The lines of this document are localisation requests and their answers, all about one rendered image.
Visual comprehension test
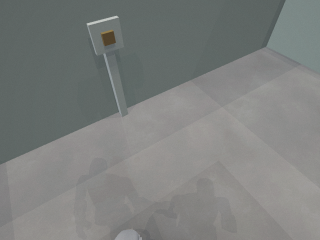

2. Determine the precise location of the panel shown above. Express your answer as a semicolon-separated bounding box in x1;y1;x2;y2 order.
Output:
86;16;128;117

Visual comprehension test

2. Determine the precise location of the robot left thigh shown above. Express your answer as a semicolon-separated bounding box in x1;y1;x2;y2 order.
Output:
114;230;142;240

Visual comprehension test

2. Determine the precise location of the button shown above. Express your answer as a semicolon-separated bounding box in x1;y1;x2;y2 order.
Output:
100;30;116;46

